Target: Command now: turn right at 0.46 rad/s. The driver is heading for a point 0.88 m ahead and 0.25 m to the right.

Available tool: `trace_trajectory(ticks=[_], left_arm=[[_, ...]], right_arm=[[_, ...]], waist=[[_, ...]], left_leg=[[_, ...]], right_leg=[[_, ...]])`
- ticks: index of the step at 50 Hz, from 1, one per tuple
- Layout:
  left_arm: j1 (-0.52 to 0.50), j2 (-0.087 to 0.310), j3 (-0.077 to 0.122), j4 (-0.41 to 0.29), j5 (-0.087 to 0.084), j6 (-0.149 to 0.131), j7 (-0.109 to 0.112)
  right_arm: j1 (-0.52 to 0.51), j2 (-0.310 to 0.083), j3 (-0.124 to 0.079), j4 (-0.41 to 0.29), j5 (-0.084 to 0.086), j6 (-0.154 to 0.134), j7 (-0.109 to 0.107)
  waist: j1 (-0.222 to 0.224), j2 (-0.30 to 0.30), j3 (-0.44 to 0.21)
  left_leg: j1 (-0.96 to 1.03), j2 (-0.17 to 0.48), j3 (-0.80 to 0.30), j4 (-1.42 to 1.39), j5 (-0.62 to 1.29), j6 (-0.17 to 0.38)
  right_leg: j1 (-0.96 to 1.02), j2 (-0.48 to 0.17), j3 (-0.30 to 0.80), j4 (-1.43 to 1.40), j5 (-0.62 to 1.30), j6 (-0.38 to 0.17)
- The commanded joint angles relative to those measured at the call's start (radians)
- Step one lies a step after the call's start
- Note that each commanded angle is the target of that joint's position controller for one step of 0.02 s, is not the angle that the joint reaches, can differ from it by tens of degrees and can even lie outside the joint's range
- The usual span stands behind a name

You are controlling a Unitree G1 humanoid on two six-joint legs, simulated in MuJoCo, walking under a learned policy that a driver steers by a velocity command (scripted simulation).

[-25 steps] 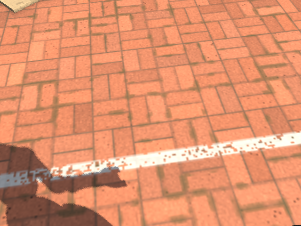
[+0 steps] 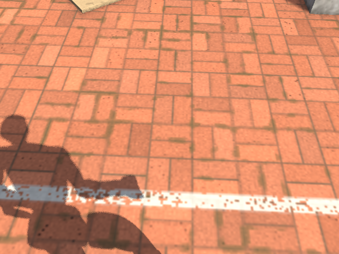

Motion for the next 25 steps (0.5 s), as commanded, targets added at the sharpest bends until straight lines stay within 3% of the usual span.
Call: trace_trajectory(ticks=[1,7,9,10,11,12,13,14,15,17,18,19,20,21,23,25], left_arm=[[-0.080,0.118,0.036,-0.115,-0.005,-0.003,-0.003],[-0.052,0.089,0.037,-0.132,-0.014,0.003,-0.030],[-0.022,0.083,0.038,-0.126,-0.026,0.008,-0.041],[0.034,0.087,0.044,-0.100,-0.030,0.006,-0.043],[0.138,0.113,0.059,-0.049,-0.031,0.001,-0.037],[0.309,0.185,0.089,0.012,-0.030,-0.009,-0.024],[0.379,0.341,0.118,-0.007,-0.010,-0.046,-0.025],[0.336,0.280,0.098,-0.038,0.007,-0.083,-0.033],[0.262,0.225,0.074,-0.051,0.013,-0.107,-0.027],[0.187,0.173,0.052,-0.069,-0.012,-0.112,-0.014],[0.182,0.156,0.042,-0.075,-0.012,-0.109,-0.002],[0.196,0.219,0.055,-0.032,0.052,-0.091,-0.017],[0.216,0.216,0.056,-0.021,0.044,-0.088,-0.025],[0.233,0.207,0.053,-0.007,0.033,-0.089,-0.031],[0.266,0.190,0.048,0.008,0.025,-0.093,-0.037],[0.286,0.196,0.051,0.018,0.029,-0.095,-0.032]], right_arm=[[0.034,-0.217,-0.075,-0.045,0.009,0.000,-0.015],[0.000,-0.226,-0.095,-0.063,0.022,0.008,-0.011],[0.041,-0.252,-0.107,-0.051,0.046,0.003,0.000],[0.026,-0.250,-0.107,-0.046,0.058,-0.005,0.007],[0.001,-0.220,-0.101,-0.045,0.056,-0.014,0.012],[-0.062,-0.150,-0.081,-0.063,0.038,-0.025,0.020],[-0.175,-0.098,-0.062,-0.155,0.026,-0.052,0.023],[-0.240,-0.154,-0.067,-0.174,0.053,-0.098,0.038],[-0.223,-0.198,-0.077,-0.171,0.076,-0.129,0.052],[-0.148,-0.221,-0.083,-0.119,0.029,-0.159,0.056],[-0.146,-0.222,-0.086,-0.108,0.016,-0.161,0.056],[-0.075,-0.169,-0.050,-0.055,-0.096,-0.091,0.078],[-0.050,-0.150,-0.046,-0.053,-0.086,-0.058,0.082],[-0.063,-0.155,-0.040,-0.060,-0.064,-0.040,0.082],[-0.126,-0.164,-0.032,-0.082,-0.030,-0.030,0.080],[-0.213,-0.166,-0.022,-0.107,-0.017,-0.040,0.080]], waist=[[-0.065,0.130,-0.019],[-0.049,0.151,-0.090],[-0.043,0.153,-0.129],[-0.009,0.142,-0.126],[0.035,0.108,-0.115],[0.102,-0.070,-0.097],[0.121,-0.301,-0.040],[0.144,-0.179,-0.035],[0.090,-0.151,0.022],[0.019,-0.036,0.046],[0.006,-0.030,0.045],[0.002,-0.023,0.046],[-0.005,-0.034,0.047],[0.000,-0.039,0.058],[0.026,-0.062,0.080],[0.064,-0.080,0.102]], left_leg=[[0.117,0.378,-0.238,-0.181,0.310,0.203],[0.204,0.378,-0.105,-0.090,0.537,0.144],[0.178,0.389,-0.085,-0.123,0.137,0.104],[0.100,0.366,-0.059,-0.119,-0.132,0.074],[-0.029,0.323,-0.005,-0.051,-0.306,0.034],[-0.250,0.223,0.110,0.266,-0.317,-0.033],[-0.696,0.018,0.048,0.652,-0.381,-0.102],[-0.823,0.027,-0.169,0.750,-0.337,-0.069],[-0.849,0.061,-0.199,0.748,-0.229,-0.045],[-0.742,0.100,-0.188,0.607,-0.037,-0.046],[-0.664,0.100,-0.181,0.542,0.029,-0.062],[-0.546,0.080,-0.099,0.545,0.072,-0.093],[-0.505,0.064,-0.076,0.539,0.083,-0.113],[-0.490,0.064,-0.066,0.511,0.086,-0.130],[-0.482,0.066,-0.067,0.420,0.120,-0.153],[-0.449,0.056,-0.070,0.282,0.166,-0.160]], right_leg=[[-0.106,-0.025,0.003,0.061,-0.062,-0.010],[-0.009,0.008,-0.085,-0.084,-0.059,-0.035],[0.090,0.025,-0.122,-0.181,-0.022,-0.083],[0.197,0.046,-0.147,-0.260,0.013,-0.117],[0.353,0.080,-0.158,-0.312,-0.002,-0.154],[0.551,-0.003,0.035,-0.425,-0.141,-0.239],[0.697,-0.253,0.708,-0.614,-0.385,-0.446],[0.713,-0.310,0.848,-0.743,-0.493,-0.504],[0.692,-0.291,0.772,-0.737,-0.415,-0.464],[0.601,-0.200,0.548,-0.689,-0.154,-0.381],[0.551,-0.157,0.471,-0.693,-0.081,-0.358],[0.450,-0.062,0.367,-0.709,0.004,-0.302],[0.409,-0.031,0.332,-0.704,0.068,-0.301],[0.379,-0.017,0.319,-0.706,0.097,-0.306],[0.350,-0.015,0.331,-0.716,0.098,-0.316],[0.343,-0.012,0.350,-0.721,0.096,-0.317]])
